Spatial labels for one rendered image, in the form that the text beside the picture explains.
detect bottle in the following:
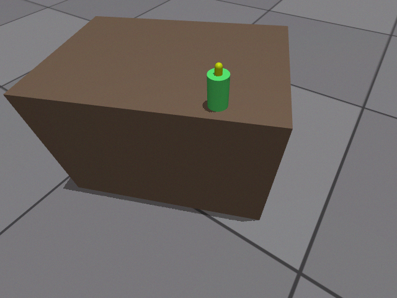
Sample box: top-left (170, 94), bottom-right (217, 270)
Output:
top-left (207, 62), bottom-right (230, 112)

